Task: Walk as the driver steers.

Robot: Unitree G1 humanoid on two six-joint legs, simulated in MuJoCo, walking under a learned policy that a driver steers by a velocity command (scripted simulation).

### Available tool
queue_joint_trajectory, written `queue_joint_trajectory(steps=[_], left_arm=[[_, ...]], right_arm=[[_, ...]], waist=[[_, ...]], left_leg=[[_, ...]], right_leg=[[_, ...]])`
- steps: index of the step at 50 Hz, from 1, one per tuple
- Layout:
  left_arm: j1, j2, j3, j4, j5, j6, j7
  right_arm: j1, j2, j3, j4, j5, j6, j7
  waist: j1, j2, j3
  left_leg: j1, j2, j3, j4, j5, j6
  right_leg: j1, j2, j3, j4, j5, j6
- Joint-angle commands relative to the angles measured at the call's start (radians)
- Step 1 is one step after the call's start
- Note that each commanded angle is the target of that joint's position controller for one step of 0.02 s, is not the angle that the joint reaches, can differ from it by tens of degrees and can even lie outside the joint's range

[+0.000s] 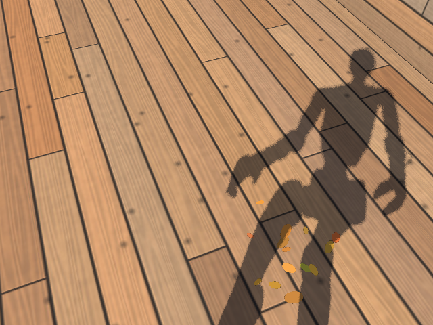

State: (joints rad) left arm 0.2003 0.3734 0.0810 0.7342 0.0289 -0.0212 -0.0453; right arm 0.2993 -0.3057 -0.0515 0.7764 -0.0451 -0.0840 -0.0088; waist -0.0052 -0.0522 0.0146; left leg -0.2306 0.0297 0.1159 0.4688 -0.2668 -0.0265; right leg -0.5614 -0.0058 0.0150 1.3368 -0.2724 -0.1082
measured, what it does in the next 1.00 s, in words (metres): walks ahead, turning left: right foot, then left foot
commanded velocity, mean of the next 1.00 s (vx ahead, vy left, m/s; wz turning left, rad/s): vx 1.00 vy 0.00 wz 0.22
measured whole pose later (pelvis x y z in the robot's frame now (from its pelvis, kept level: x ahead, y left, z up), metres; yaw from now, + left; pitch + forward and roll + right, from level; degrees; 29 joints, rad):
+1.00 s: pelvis +0.91 -0.04 +0.00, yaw +17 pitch +2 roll +1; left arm 0.00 0.23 -0.05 0.56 0.05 -0.07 -0.02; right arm 0.48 -0.30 -0.07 0.86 0.00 -0.05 0.01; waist -0.09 0.00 0.02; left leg -0.06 -0.20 -0.13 0.35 -0.29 0.16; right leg -0.73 -0.15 0.11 0.87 -0.11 0.06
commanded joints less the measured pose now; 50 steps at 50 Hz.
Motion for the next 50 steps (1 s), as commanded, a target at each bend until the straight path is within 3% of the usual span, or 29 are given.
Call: queue_joint_trajectory(steps=[1, 4, 7, 9, 11, 12, 13, 14, 15, 16, 17, 18, 20, 22, 25, 29, 32, 34, 35, 36, 37, 38, 39, 40, 41, 42, 45, 48, 50], left_arm=[[-0.087, -0.059, -0.038, -0.136, 0.007, 0.015, -0.028], [-0.174, -0.047, -0.049, -0.189, 0.002, 0.020, -0.038], [-0.289, -0.044, -0.060, -0.218, 0.004, 0.019, -0.057], [-0.308, -0.057, -0.068, -0.212, 0.008, 0.011, -0.060], [-0.193, -0.034, -0.060, -0.166, 0.019, 0.001, -0.041], [-0.044, 0.009, -0.041, -0.118, 0.022, -0.003, -0.026], [0.158, 0.055, -0.016, -0.050, 0.022, -0.007, -0.007], [0.254, 0.120, 0.015, -0.012, 0.029, -0.006, 0.015], [0.165, 0.211, 0.029, -0.048, 0.045, -0.008, 0.028], [0.215, 0.181, 0.034, -0.064, 0.028, -0.007, 0.036], [0.178, 0.142, 0.028, -0.022, 0.025, -0.021, 0.046], [0.147, 0.077, 0.012, 0.003, 0.021, -0.039, 0.046], [0.086, 0.008, -0.009, 0.015, 0.014, -0.072, 0.050], [0.094, -0.030, -0.021, 0.041, -0.004, -0.100, 0.042], [0.129, -0.034, -0.020, 0.074, -0.012, -0.125, 0.029], [0.164, -0.033, -0.032, 0.095, -0.019, -0.133, 0.038], [0.191, 0.032, -0.029, 0.102, -0.021, -0.128, 0.071], [0.153, 0.096, -0.012, 0.084, -0.007, -0.098, 0.101], [0.101, 0.123, -0.002, 0.065, 0.003, -0.078, 0.107], [0.026, 0.140, 0.005, 0.040, 0.014, -0.060, 0.104], [-0.010, 0.069, -0.007, 0.044, 0.015, -0.056, 0.076], [0.024, -0.099, -0.057, -0.040, 0.031, -0.083, 0.063], [0.060, -0.071, -0.072, -0.132, 0.005, -0.110, 0.055], [0.002, -0.008, -0.072, -0.127, 0.018, -0.131, 0.051], [-0.016, 0.017, -0.065, -0.119, 0.018, -0.132, 0.047], [-0.025, 0.009, -0.070, -0.121, 0.036, -0.117, 0.049], [-0.053, -0.019, -0.087, -0.148, 0.050, -0.049, 0.040], [-0.218, -0.053, -0.107, -0.218, 0.022, -0.046, 0.022], [-0.269, -0.066, -0.112, -0.234, 0.002, -0.049, 0.020]], right_arm=[[0.082, -0.020, -0.001, 0.008, 0.024, -0.035, 0.019], [0.047, -0.048, -0.005, 0.017, 0.018, -0.051, 0.017], [0.099, -0.084, -0.011, 0.045, 0.017, -0.050, 0.008], [0.166, -0.112, -0.011, 0.063, 0.014, -0.042, -0.003], [0.195, -0.178, -0.018, 0.078, 0.014, -0.024, -0.016], [0.165, -0.217, -0.024, 0.072, 0.014, -0.009, -0.020], [0.121, -0.229, -0.023, 0.058, 0.016, 0.004, -0.022], [0.112, -0.188, -0.019, 0.045, 0.017, 0.011, -0.016], [0.251, -0.023, 0.016, -0.016, 0.056, 0.007, 0.007], [0.122, -0.118, 0.000, -0.053, 0.065, -0.004, 0.000], [0.052, -0.104, 0.000, -0.065, 0.072, -0.008, 0.001], [0.062, -0.078, 0.008, -0.048, 0.063, -0.005, 0.007], [0.125, -0.038, 0.013, 0.004, 0.035, 0.036, 0.027], [0.134, -0.017, 0.008, 0.025, 0.030, 0.069, 0.046], [-0.044, 0.003, 0.010, -0.025, 0.036, 0.075, 0.057], [-0.189, 0.016, 0.025, -0.072, 0.043, 0.054, 0.079], [-0.199, -0.008, 0.026, -0.081, 0.033, 0.052, 0.091], [-0.035, -0.072, 0.006, -0.040, 0.033, 0.063, 0.084], [0.142, -0.118, -0.015, 0.007, 0.031, 0.068, 0.075], [0.365, -0.171, -0.045, 0.070, 0.029, 0.070, 0.058], [0.381, -0.199, -0.068, 0.089, 0.049, 0.070, 0.037], [0.278, -0.259, -0.076, 0.080, 0.038, 0.079, 0.033], [0.219, -0.297, -0.086, 0.027, 0.025, 0.084, 0.027], [0.176, -0.214, -0.076, 0.003, 0.021, 0.082, 0.018], [0.132, -0.160, -0.062, 0.010, 0.022, 0.077, 0.015], [0.109, -0.151, -0.055, 0.013, 0.028, 0.065, 0.013], [0.073, -0.147, -0.045, -0.003, 0.040, 0.018, 0.012], [0.081, -0.158, -0.055, -0.011, 0.047, 0.005, 0.015], [0.116, -0.174, -0.066, -0.008, 0.055, 0.008, 0.024]], waist=[[0.001, 0.146, 0.006], [0.031, 0.143, 0.062], [0.006, 0.091, 0.136], [-0.002, 0.099, 0.118], [0.074, 0.164, 0.040], [0.155, 0.185, -0.026], [0.252, 0.186, -0.106], [0.275, 0.119, -0.180], [0.087, -0.184, -0.340], [0.179, -0.003, -0.419], [0.137, 0.033, -0.214], [0.077, 0.090, -0.054], [-0.010, 0.082, 0.020], [-0.042, 0.056, 0.052], [-0.012, 0.026, 0.123], [0.010, 0.032, 0.120], [-0.014, -0.012, 0.062], [-0.117, -0.072, -0.040], [-0.210, -0.083, -0.115], [-0.320, -0.055, -0.177], [-0.310, 0.101, -0.120], [-0.134, 0.306, -0.074], [-0.101, 0.298, -0.264], [-0.096, 0.087, -0.141], [-0.038, -0.030, -0.030], [0.005, -0.062, 0.027], [0.054, -0.049, 0.095], [-0.005, 0.024, 0.107], [-0.060, 0.071, 0.062]], left_leg=[[0.157, 0.248, -0.179, -0.271, 0.194, 0.074], [0.107, 0.218, -0.007, -0.327, 0.344, 0.063], [0.142, 0.184, 0.124, -0.370, 0.504, 0.040], [0.186, 0.182, 0.166, -0.314, 0.933, 0.029], [0.246, 0.236, 0.142, -0.167, 1.284, 0.053], [0.238, 0.257, 0.130, 0.018, 1.362, 0.080], [0.165, 0.255, 0.117, 0.268, 1.291, 0.110], [-0.032, 0.174, 0.110, 0.647, 0.764, 0.114], [-0.402, 0.005, 0.012, 1.081, -0.248, 0.078], [-0.484, -0.023, -0.194, 1.154, -0.143, 0.106], [-0.546, 0.016, -0.192, 1.101, -0.055, 0.104], [-0.518, 0.065, -0.181, 0.994, -0.019, 0.104], [-0.388, 0.110, -0.202, 0.890, 0.017, 0.089], [-0.380, 0.130, -0.207, 0.825, 0.042, 0.080], [-0.482, 0.122, -0.155, 0.679, 0.195, 0.085], [-0.426, 0.053, -0.001, 0.405, 0.394, 0.127], [-0.302, -0.045, 0.094, 0.242, 0.435, 0.174], [-0.126, -0.117, 0.107, 0.238, 0.310, 0.200], [0.048, -0.140, 0.082, 0.254, 0.231, 0.226], [0.266, -0.121, -0.012, 0.209, 0.136, 0.279], [0.359, -0.071, -0.108, 0.132, 0.108, 0.324], [0.486, 0.050, -0.417, 0.226, 0.355, 0.408], [0.624, 0.205, -0.860, -0.072, -0.037, 0.563], [0.491, 0.227, -0.935, -0.248, -0.247, 0.503], [0.309, 0.201, -0.857, -0.271, -0.232, 0.447], [0.165, 0.154, -0.771, -0.266, -0.119, 0.420], [-0.149, 0.030, -0.564, -0.316, 0.013, 0.387], [-0.218, -0.059, -0.448, -0.320, 0.205, 0.332], [-0.128, -0.067, -0.444, -0.288, 0.353, 0.290]], right_leg=[[-0.251, -0.097, 0.040, -0.008, 0.076, 0.004], [-0.234, -0.095, -0.001, -0.161, 0.214, 0.004], [-0.167, -0.063, -0.121, -0.420, 0.269, -0.029], [-0.024, 0.016, -0.196, -0.536, 0.248, -0.068], [0.161, 0.095, -0.176, -0.591, 0.163, -0.101], [0.316, 0.124, -0.146, -0.618, 0.087, -0.117], [0.541, 0.114, -0.085, -0.718, 0.075, -0.141], [0.779, 0.012, 0.051, -0.752, -0.015, -0.154], [1.054, -0.356, 0.568, -0.812, -0.065, -0.223], [1.005, -0.379, 0.694, -0.969, -0.125, -0.220], [0.840, -0.352, 0.560, -1.024, -0.103, -0.196], [0.639, -0.318, 0.447, -1.071, -0.045, -0.165], [0.419, -0.250, 0.269, -1.143, 0.001, -0.104], [0.357, -0.214, 0.148, -1.204, 0.048, -0.059], [0.368, -0.142, -0.058, -1.253, 0.315, 0.013], [0.442, -0.090, -0.245, -1.253, 0.673, 0.074], [0.594, -0.133, -0.288, -1.144, 1.163, 0.115], [0.659, -0.179, -0.279, -0.914, 1.455, 0.127], [0.618, -0.199, -0.263, -0.693, 1.503, 0.120], [0.481, -0.198, -0.235, -0.353, 1.354, 0.103], [0.278, -0.027, -0.239, 0.079, 0.459, 0.088], [-0.145, 0.090, -0.123, 0.408, -0.250, 0.113], [-0.342, 0.080, 0.074, 0.445, -0.235, 0.116], [-0.371, 0.013, 0.107, 0.317, -0.133, 0.097], [-0.314, -0.032, 0.098, 0.193, -0.064, 0.101], [-0.251, -0.057, 0.091, 0.118, -0.073, 0.118], [-0.082, -0.117, 0.042, -0.136, -0.063, 0.171], [0.037, -0.106, -0.013, -0.473, 0.192, 0.179], [0.095, -0.059, -0.033, -0.637, 0.336, 0.165]])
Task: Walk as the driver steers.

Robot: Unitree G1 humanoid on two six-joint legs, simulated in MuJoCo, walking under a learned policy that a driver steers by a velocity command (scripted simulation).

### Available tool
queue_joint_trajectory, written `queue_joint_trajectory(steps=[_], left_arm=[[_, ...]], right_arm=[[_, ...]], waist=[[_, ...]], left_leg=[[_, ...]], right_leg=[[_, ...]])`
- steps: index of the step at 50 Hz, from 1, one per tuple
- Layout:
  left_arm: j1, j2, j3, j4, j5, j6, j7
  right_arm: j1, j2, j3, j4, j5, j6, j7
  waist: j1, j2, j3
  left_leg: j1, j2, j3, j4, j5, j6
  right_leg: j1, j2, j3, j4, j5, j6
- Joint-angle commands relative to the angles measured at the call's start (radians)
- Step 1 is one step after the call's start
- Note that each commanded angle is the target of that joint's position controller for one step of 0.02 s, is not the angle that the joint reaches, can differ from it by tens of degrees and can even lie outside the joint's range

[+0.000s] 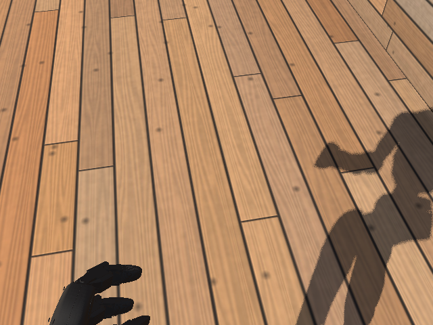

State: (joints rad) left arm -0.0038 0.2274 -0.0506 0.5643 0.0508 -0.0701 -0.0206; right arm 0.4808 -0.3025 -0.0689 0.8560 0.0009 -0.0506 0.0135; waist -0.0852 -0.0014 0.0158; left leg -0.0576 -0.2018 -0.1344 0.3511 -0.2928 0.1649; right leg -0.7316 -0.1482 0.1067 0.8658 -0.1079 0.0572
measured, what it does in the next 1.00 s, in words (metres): walks ahead, turning left: right foot, then left foot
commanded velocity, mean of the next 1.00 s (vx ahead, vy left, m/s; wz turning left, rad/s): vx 0.88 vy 0.00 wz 0.71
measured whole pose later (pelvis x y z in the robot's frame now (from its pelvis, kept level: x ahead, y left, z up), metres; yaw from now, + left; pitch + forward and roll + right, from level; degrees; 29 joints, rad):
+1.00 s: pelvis +0.83 +0.20 -0.02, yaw +42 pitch +0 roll +2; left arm 0.15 0.25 -0.01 0.71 0.03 -0.08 -0.03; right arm 0.41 -0.29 -0.04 0.87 -0.01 -0.08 -0.01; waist -0.05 -0.03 0.08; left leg 0.13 -0.15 0.02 0.43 -0.44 0.10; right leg -0.55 0.01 -0.06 0.50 0.15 -0.08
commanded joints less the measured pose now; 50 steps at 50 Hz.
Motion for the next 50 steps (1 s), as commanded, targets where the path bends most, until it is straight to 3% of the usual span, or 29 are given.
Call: queue_joint_trajectory(steps=[1, 4, 5, 6, 7, 8, 9, 10, 12, 17, 20, 23, 25, 27, 28, 29, 30, 31, 32, 33, 34, 35, 37, 40, 42, 44, 46, 48, 50], left_arm=[[-0.078, 0.088, 0.021, -0.069, -0.025, -0.002, -0.003], [-0.034, 0.145, 0.043, -0.062, -0.025, -0.013, 0.012], [0.065, 0.192, 0.064, -0.033, -0.028, -0.017, 0.023], [0.241, 0.232, 0.086, 0.007, -0.031, -0.023, 0.036], [0.473, 0.287, 0.114, 0.055, -0.018, -0.027, 0.056], [0.599, 0.354, 0.132, 0.081, 0.024, -0.029, 0.070], [0.455, 0.399, 0.149, 0.062, 0.024, -0.020, 0.056], [0.320, 0.266, 0.133, 0.030, 0.015, -0.012, 0.050], [0.292, 0.173, 0.110, 0.066, 0.007, -0.008, 0.041], [0.389, 0.124, 0.099, 0.189, -0.029, -0.050, 0.017], [0.361, 0.147, 0.103, 0.206, -0.020, -0.064, 0.016], [0.427, 0.176, 0.108, 0.243, -0.019, -0.063, 0.023], [0.462, 0.215, 0.115, 0.251, -0.019, -0.055, 0.033], [0.474, 0.275, 0.130, 0.247, -0.020, -0.031, 0.053], [0.442, 0.304, 0.139, 0.236, -0.016, -0.012, 0.059], [0.389, 0.317, 0.145, 0.210, -0.013, 0.003, 0.058], [0.371, 0.288, 0.142, 0.200, -0.009, 0.010, 0.046], [0.375, 0.135, 0.107, 0.148, 0.005, 0.002, 0.030], [0.394, 0.170, 0.104, 0.035, -0.029, -0.017, 0.029], [0.300, 0.201, 0.099, 0.036, -0.025, -0.038, 0.028], [0.301, 0.194, 0.094, 0.050, -0.031, -0.044, 0.028], [0.291, 0.179, 0.088, 0.062, -0.014, -0.036, 0.029], [0.338, 0.152, 0.080, 0.087, 0.010, 0.004, 0.020], [0.248, 0.097, 0.065, 0.054, 0.001, 0.019, 0.008], [0.198, 0.058, 0.051, 0.048, -0.012, 0.011, -0.003], [0.176, 0.056, 0.051, 0.070, -0.033, 0.006, -0.006], [0.173, 0.079, 0.059, 0.088, -0.036, 0.002, -0.002], [0.311, 0.129, 0.081, 0.145, -0.026, -0.007, 0.000], [0.560, 0.192, 0.114, 0.231, -0.014, -0.019, 0.001]], right_arm=[[-0.051, -0.186, -0.054, -0.087, 0.010, -0.024, 0.004], [-0.066, -0.206, -0.065, -0.101, 0.002, -0.021, -0.005], [-0.082, -0.230, -0.071, -0.107, -0.006, -0.022, -0.006], [-0.131, -0.260, -0.075, -0.118, -0.010, -0.025, -0.002], [-0.185, -0.210, -0.062, -0.141, -0.014, -0.038, 0.000], [-0.184, -0.026, -0.014, -0.188, -0.006, -0.047, -0.005], [-0.066, -0.027, 0.009, -0.242, 0.032, -0.039, -0.001], [-0.153, -0.105, 0.001, -0.196, -0.004, -0.014, -0.009], [-0.250, -0.121, -0.006, -0.202, -0.030, 0.007, 0.019], [-0.372, -0.040, 0.028, -0.296, -0.040, 0.056, 0.063], [-0.458, -0.050, 0.037, -0.339, -0.033, 0.061, 0.070], [-0.575, -0.044, 0.050, -0.363, -0.035, 0.056, 0.091], [-0.588, -0.040, 0.053, -0.354, -0.032, 0.051, 0.093], [-0.482, -0.072, 0.040, -0.321, -0.032, 0.047, 0.079], [-0.339, -0.107, 0.022, -0.281, -0.031, 0.044, 0.069], [-0.126, -0.151, -0.005, -0.215, -0.028, 0.038, 0.053], [0.003, -0.184, -0.035, -0.153, -0.026, 0.034, 0.026], [-0.084, -0.266, -0.056, -0.157, -0.011, 0.045, 0.005], [-0.096, -0.322, -0.066, -0.213, -0.039, 0.057, 0.002], [-0.078, -0.258, -0.061, -0.203, -0.033, 0.057, -0.011], [-0.109, -0.208, -0.048, -0.176, -0.031, 0.046, -0.021], [-0.141, -0.174, -0.036, -0.161, -0.031, 0.027, -0.025], [-0.181, -0.113, -0.007, -0.153, -0.021, -0.010, -0.032], [-0.161, -0.121, -0.003, -0.109, -0.008, -0.042, -0.015], [-0.149, -0.109, -0.001, -0.084, 0.001, -0.047, -0.003], [-0.096, -0.099, 0.004, -0.055, 0.012, -0.056, 0.002], [-0.078, -0.110, 0.004, -0.038, 0.003, -0.061, -0.004], [-0.115, -0.140, -0.006, -0.042, -0.018, -0.054, -0.023], [-0.224, -0.162, -0.017, -0.075, -0.017, -0.033, -0.043]], waist=[[0.001, 0.041, 0.040], [0.020, 0.068, -0.020], [0.070, 0.064, -0.093], [0.183, 0.050, -0.189], [0.294, 0.020, -0.303], [0.284, -0.248, -0.382], [0.141, -0.479, -0.460], [0.149, -0.218, -0.268], [0.139, -0.033, -0.099], [0.093, -0.090, 0.008], [0.068, -0.078, 0.062], [0.101, -0.033, 0.134], [0.095, -0.046, 0.109], [0.019, -0.107, 0.022], [-0.062, -0.123, -0.053], [-0.152, -0.127, -0.139], [-0.185, -0.043, -0.176], [-0.051, 0.205, -0.125], [-0.019, 0.194, -0.354], [-0.044, 0.017, -0.259], [0.013, -0.048, -0.088], [0.065, -0.107, -0.022], [0.141, -0.120, 0.041], [0.145, -0.079, 0.096], [0.116, -0.018, 0.059], [0.067, 0.030, 0.014], [0.056, 0.051, -0.003], [0.121, 0.084, -0.063], [0.269, 0.062, -0.118]], left_leg=[[-0.242, 0.179, -0.208, -0.151, 0.439, 0.086], [-0.091, 0.209, -0.254, -0.018, 0.602, 0.033], [-0.051, 0.208, -0.255, 0.111, 0.729, 0.009], [-0.085, 0.186, -0.234, 0.320, 0.757, -0.013], [-0.235, 0.151, -0.196, 0.601, 0.607, -0.028], [-0.509, 0.060, -0.097, 0.925, -0.204, -0.028], [-0.704, 0.068, -0.029, 1.096, -0.210, -0.035], [-0.760, 0.160, 0.008, 1.120, -0.078, -0.036], [-0.714, 0.228, 0.046, 1.024, 0.015, -0.061], [-0.755, 0.298, 0.076, 0.956, 0.099, -0.079], [-0.740, 0.292, 0.121, 0.811, 0.237, -0.078], [-0.675, 0.255, 0.248, 0.563, 0.290, -0.041], [-0.549, 0.184, 0.336, 0.454, 0.269, 0.001], [-0.410, 0.116, 0.356, 0.417, 0.186, 0.034], [-0.257, 0.089, 0.337, 0.415, 0.135, 0.057], [-0.027, 0.075, 0.285, 0.376, 0.097, 0.093], [0.229, 0.109, 0.167, 0.270, 0.086, 0.127], [0.327, 0.302, -0.139, 0.291, 0.202, 0.150], [0.548, 0.463, -0.590, 0.078, 0.042, 0.325], [0.447, 0.477, -0.621, -0.065, -0.059, 0.282], [0.256, 0.461, -0.534, -0.105, -0.028, 0.248], [0.093, 0.418, -0.449, -0.109, 0.050, 0.215], [-0.138, 0.362, -0.305, -0.127, 0.310, 0.192], [-0.251, 0.276, -0.077, -0.126, 0.835, 0.136], [-0.258, 0.180, 0.053, -0.104, 0.941, 0.056], [-0.143, 0.196, 0.080, -0.118, 0.907, 0.011], [-0.019, 0.231, 0.097, -0.091, 0.937, -0.030], [0.059, 0.270, 0.127, 0.060, 1.038, -0.074], [0.013, 0.214, 0.206, 0.509, 0.853, -0.119]], right_leg=[[0.281, 0.101, -0.125, -0.213, 0.198, -0.008], [0.390, 0.143, -0.090, -0.353, 0.143, -0.028], [0.499, 0.169, -0.085, -0.349, 0.053, -0.040], [0.688, 0.161, -0.092, -0.350, -0.017, -0.051], [0.949, 0.053, -0.008, -0.298, -0.183, -0.073], [1.166, -0.231, 0.347, -0.393, -0.542, -0.092], [1.171, -0.360, 0.886, -0.625, -0.726, -0.191], [1.004, -0.288, 0.726, -0.638, -0.834, -0.195], [0.780, -0.190, 0.359, -0.612, -0.444, -0.161], [0.654, -0.124, -0.031, -0.674, 0.018, -0.112], [0.613, -0.089, -0.208, -0.724, 0.165, -0.097], [0.656, -0.052, -0.335, -0.758, 0.345, -0.066], [0.722, -0.049, -0.393, -0.681, 0.788, -0.042], [0.804, -0.088, -0.395, -0.486, 1.165, -0.036], [0.787, -0.114, -0.382, -0.299, 1.248, -0.045], [0.694, -0.131, -0.354, -0.039, 1.212, -0.067], [0.475, -0.054, -0.353, 0.311, 0.675, -0.071], [0.142, 0.120, -0.328, 0.692, -0.370, -0.057], [-0.095, 0.158, -0.101, 0.839, -0.374, -0.045], [-0.154, 0.100, -0.050, 0.764, -0.264, -0.049], [-0.131, 0.058, -0.061, 0.661, -0.214, -0.052], [-0.055, 0.023, -0.061, 0.579, -0.218, -0.047], [0.083, -0.012, -0.059, 0.461, -0.254, -0.020], [0.159, 0.002, -0.126, 0.173, -0.167, -0.010], [0.284, 0.059, -0.185, -0.063, 0.068, -0.042], [0.330, 0.108, -0.219, -0.210, 0.293, -0.079], [0.350, 0.148, -0.225, -0.294, 0.335, -0.115], [0.463, 0.210, -0.196, -0.307, 0.266, -0.143], [0.650, 0.191, -0.145, -0.431, 0.372, -0.169]])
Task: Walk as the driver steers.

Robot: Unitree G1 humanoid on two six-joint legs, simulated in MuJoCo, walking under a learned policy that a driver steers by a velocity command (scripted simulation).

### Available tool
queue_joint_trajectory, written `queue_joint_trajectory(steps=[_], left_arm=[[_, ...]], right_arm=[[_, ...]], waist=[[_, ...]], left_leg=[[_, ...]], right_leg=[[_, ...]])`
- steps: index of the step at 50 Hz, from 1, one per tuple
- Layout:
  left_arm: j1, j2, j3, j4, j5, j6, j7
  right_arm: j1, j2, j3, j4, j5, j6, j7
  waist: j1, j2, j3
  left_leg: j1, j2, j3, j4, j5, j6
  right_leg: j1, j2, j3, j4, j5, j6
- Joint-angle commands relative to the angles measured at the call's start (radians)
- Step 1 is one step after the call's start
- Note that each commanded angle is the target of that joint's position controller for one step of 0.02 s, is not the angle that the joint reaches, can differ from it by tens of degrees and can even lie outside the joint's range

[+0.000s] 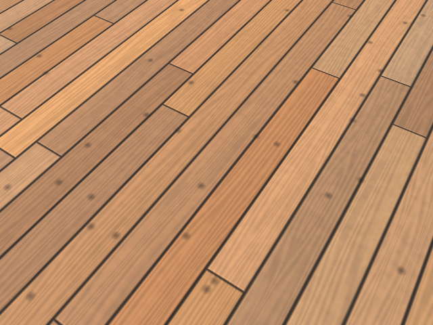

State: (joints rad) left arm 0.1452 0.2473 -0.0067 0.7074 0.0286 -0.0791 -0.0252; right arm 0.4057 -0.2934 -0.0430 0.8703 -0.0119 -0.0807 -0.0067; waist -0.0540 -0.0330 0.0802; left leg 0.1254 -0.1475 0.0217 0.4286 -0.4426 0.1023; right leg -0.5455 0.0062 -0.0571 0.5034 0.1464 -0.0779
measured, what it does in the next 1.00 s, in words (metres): walks ahead, turning right: left foot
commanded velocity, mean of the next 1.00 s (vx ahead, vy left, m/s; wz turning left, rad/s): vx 0.08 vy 0.00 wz -0.82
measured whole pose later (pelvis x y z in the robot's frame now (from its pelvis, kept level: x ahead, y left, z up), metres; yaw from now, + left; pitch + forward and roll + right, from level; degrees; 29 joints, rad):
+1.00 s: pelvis +0.20 +0.04 +0.03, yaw -53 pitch +0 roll -1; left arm 0.20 0.35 0.08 0.71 0.01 0.10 -0.06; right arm 0.19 -0.27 -0.01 0.68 -0.03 0.01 -0.03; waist 0.00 -0.05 0.08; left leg -0.19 0.03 0.14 0.41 -0.23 0.05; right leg -0.47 -0.01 0.04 1.02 -0.40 0.08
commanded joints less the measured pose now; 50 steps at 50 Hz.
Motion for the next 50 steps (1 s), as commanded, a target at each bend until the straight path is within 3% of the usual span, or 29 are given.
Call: queue_joint_trajectory(steps=[1, 2, 3, 4, 5, 6, 9, 11, 14, 17, 21, 25, 28, 31, 32, 33, 34, 35, 36, 37, 38, 40, 44, 50], left_arm=[[0.415, 0.255, 0.090, 0.091, 0.009, -0.008, 0.009], [0.332, 0.304, 0.105, 0.046, 0.000, 0.001, 0.006], [0.234, 0.263, 0.115, -0.012, -0.034, 0.018, 0.004], [0.165, 0.201, 0.100, -0.030, -0.045, 0.036, 0.011], [0.158, 0.154, 0.087, -0.014, -0.045, 0.051, 0.016], [0.200, 0.146, 0.085, 0.006, -0.047, 0.056, 0.022], [0.203, 0.183, 0.099, 0.016, -0.028, 0.067, 0.014], [0.182, 0.211, 0.112, 0.001, -0.023, 0.078, 0.015], [0.165, 0.228, 0.126, -0.020, -0.029, 0.103, 0.026], [0.178, 0.231, 0.137, -0.026, -0.033, 0.125, 0.032], [0.205, 0.236, 0.148, -0.021, -0.028, 0.133, 0.035], [0.194, 0.248, 0.154, -0.026, -0.018, 0.133, 0.030], [0.158, 0.261, 0.155, -0.037, -0.010, 0.134, 0.022], [0.090, 0.257, 0.150, -0.051, -0.012, 0.130, 0.013], [0.098, 0.240, 0.144, -0.045, -0.020, 0.124, 0.013], [0.172, 0.195, 0.132, -0.036, -0.029, 0.117, 0.019], [0.213, 0.166, 0.130, -0.045, -0.039, 0.114, 0.025], [0.143, 0.282, 0.149, -0.046, 0.000, 0.111, 0.025], [0.126, 0.287, 0.152, -0.050, 0.009, 0.117, 0.016], [0.153, 0.266, 0.146, -0.034, 0.010, 0.128, 0.006], [0.181, 0.247, 0.141, -0.021, 0.003, 0.141, -0.004], [0.172, 0.244, 0.134, -0.021, -0.014, 0.154, -0.020], [0.080, 0.210, 0.114, -0.049, -0.021, 0.161, -0.032], [0.010, 0.155, 0.093, -0.083, -0.024, 0.168, -0.040]], right_arm=[[-0.069, -0.084, -0.029, -0.123, -0.008, 0.001, -0.024], [0.144, -0.020, -0.008, -0.132, 0.023, 0.010, -0.023], [0.119, -0.082, -0.002, -0.115, -0.017, 0.022, -0.029], [0.017, -0.104, -0.004, -0.137, -0.027, 0.031, -0.025], [-0.080, -0.107, -0.003, -0.159, -0.037, 0.039, -0.020], [-0.131, -0.102, -0.002, -0.191, -0.044, 0.056, -0.018], [-0.116, -0.069, 0.013, -0.203, -0.042, 0.110, -0.023], [-0.145, -0.069, 0.014, -0.216, -0.040, 0.121, -0.026], [-0.225, -0.086, 0.007, -0.238, -0.033, 0.135, -0.028], [-0.289, -0.099, 0.001, -0.244, -0.025, 0.132, -0.028], [-0.335, -0.105, -0.001, -0.239, -0.015, 0.107, -0.031], [-0.350, -0.115, 0.001, -0.235, -0.005, 0.087, -0.032], [-0.330, -0.128, 0.000, -0.227, 0.005, 0.074, -0.035], [-0.261, -0.152, -0.008, -0.211, 0.013, 0.065, -0.052], [-0.253, -0.168, -0.012, -0.207, 0.012, 0.061, -0.063], [-0.264, -0.225, -0.024, -0.229, 0.010, 0.066, -0.073], [-0.325, -0.294, -0.029, -0.272, 0.001, 0.075, -0.071], [-0.352, -0.256, -0.025, -0.262, -0.019, 0.084, -0.062], [-0.347, -0.195, -0.014, -0.254, -0.015, 0.087, -0.056], [-0.363, -0.157, -0.004, -0.257, -0.009, 0.090, -0.049], [-0.367, -0.147, 0.002, -0.269, -0.009, 0.093, -0.047], [-0.332, -0.134, 0.007, -0.277, -0.013, 0.096, -0.047], [-0.214, -0.153, -0.010, -0.250, -0.017, 0.094, -0.041], [-0.159, -0.158, -0.032, -0.228, -0.020, 0.082, -0.022]], waist=[[0.157, -0.136, -0.233], [0.031, -0.286, -0.458], [0.056, -0.082, -0.509], [0.052, 0.015, -0.377], [0.051, 0.099, -0.257], [0.055, 0.092, -0.193], [0.024, 0.046, -0.182], [0.025, 0.020, -0.189], [0.051, -0.033, -0.172], [0.093, -0.075, -0.135], [0.130, -0.093, -0.121], [0.133, -0.105, -0.120], [0.116, -0.112, -0.121], [0.065, -0.117, -0.110], [0.055, -0.059, -0.114], [0.086, 0.057, -0.175], [0.101, 0.213, -0.201], [0.083, 0.129, -0.121], [0.093, 0.124, -0.106], [0.103, 0.114, -0.091], [0.108, 0.137, -0.090], [0.088, 0.149, -0.084], [0.030, 0.181, -0.079], [0.020, 0.192, -0.117]], left_leg=[[-0.398, 0.009, 0.090, 0.839, 0.161, -0.085], [-0.671, -0.059, -0.055, 1.148, -0.170, -0.124], [-0.677, 0.018, -0.121, 1.162, -0.039, -0.115], [-0.692, 0.062, -0.118, 1.111, 0.024, -0.114], [-0.704, 0.090, -0.107, 1.023, 0.027, -0.120], [-0.692, 0.108, -0.106, 0.944, 0.030, -0.125], [-0.619, 0.117, -0.102, 0.806, 0.038, -0.140], [-0.632, 0.123, -0.105, 0.738, 0.074, -0.148], [-0.678, 0.124, -0.129, 0.649, 0.138, -0.160], [-0.739, 0.123, -0.160, 0.566, 0.177, -0.167], [-0.770, 0.107, -0.187, 0.464, 0.172, -0.152], [-0.708, 0.074, -0.195, 0.358, 0.123, -0.125], [-0.578, 0.041, -0.194, 0.249, 0.099, -0.106], [-0.339, 0.038, -0.196, 0.011, 0.152, -0.099], [-0.224, 0.086, -0.211, -0.126, 0.224, -0.091], [-0.123, 0.264, -0.360, -0.204, 0.092, -0.048], [-0.128, 0.513, -0.592, -0.259, 0.031, 0.048], [-0.270, 0.510, -0.562, -0.264, 0.146, 0.109], [-0.309, 0.464, -0.444, -0.213, 0.287, 0.110], [-0.326, 0.393, -0.320, -0.180, 0.381, 0.086], [-0.324, 0.354, -0.244, -0.166, 0.431, 0.072], [-0.287, 0.336, -0.163, -0.140, 0.542, 0.076], [-0.146, 0.363, -0.106, -0.112, 0.643, 0.074], [-0.145, 0.427, -0.048, -0.079, 0.723, 0.104]], right_leg=[[0.651, -0.154, 0.223, 0.075, 0.784, -0.103], [0.914, -0.387, 0.672, 0.040, 1.076, -0.319], [0.843, -0.358, 0.684, -0.041, 0.847, -0.327], [0.693, -0.299, 0.598, -0.085, 0.565, -0.300], [0.545, -0.234, 0.531, -0.135, 0.364, -0.259], [0.460, -0.192, 0.499, -0.158, 0.371, -0.224], [0.321, -0.127, 0.465, -0.193, 0.235, -0.154], [0.287, -0.095, 0.472, -0.201, 0.118, -0.099], [0.275, -0.050, 0.532, -0.244, -0.236, -0.017], [0.330, -0.034, 0.614, -0.286, -0.512, 0.011], [0.434, -0.034, 0.684, -0.266, -0.519, -0.002], [0.453, -0.029, 0.737, -0.222, -0.420, -0.037], [0.397, -0.018, 0.778, -0.197, -0.330, -0.050], [0.265, 0.034, 0.809, -0.198, -0.427, 0.009], [0.194, 0.093, 0.761, -0.155, -0.620, 0.055], [0.140, 0.163, 0.627, -0.002, -0.761, 0.105], [0.046, 0.277, 0.355, 0.315, -0.771, 0.136], [-0.016, 0.198, 0.265, 0.469, -0.675, 0.148], [0.017, 0.140, 0.243, 0.561, -0.616, 0.143], [0.020, 0.129, 0.222, 0.641, -0.565, 0.134], [0.009, 0.125, 0.195, 0.716, -0.539, 0.132], [-0.026, 0.091, 0.150, 0.765, -0.519, 0.139], [-0.090, 0.030, 0.097, 0.645, -0.518, 0.164], [0.022, -0.006, 0.060, 0.457, -0.568, 0.141]])
Velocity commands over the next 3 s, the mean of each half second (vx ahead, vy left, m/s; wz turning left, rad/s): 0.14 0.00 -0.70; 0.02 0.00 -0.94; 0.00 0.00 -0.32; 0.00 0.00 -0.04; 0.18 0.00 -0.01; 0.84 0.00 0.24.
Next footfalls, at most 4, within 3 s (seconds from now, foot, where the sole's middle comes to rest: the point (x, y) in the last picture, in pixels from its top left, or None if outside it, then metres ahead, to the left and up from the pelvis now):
0.66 left None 0.30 0.06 -0.75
1.18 right None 0.11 -0.04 -0.75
1.54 left None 0.30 0.06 -0.75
2.60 right None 0.14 -0.14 -0.75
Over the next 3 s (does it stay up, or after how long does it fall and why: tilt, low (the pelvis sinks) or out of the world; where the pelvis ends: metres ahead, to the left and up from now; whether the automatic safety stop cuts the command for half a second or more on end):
stays up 0.31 -0.26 0.00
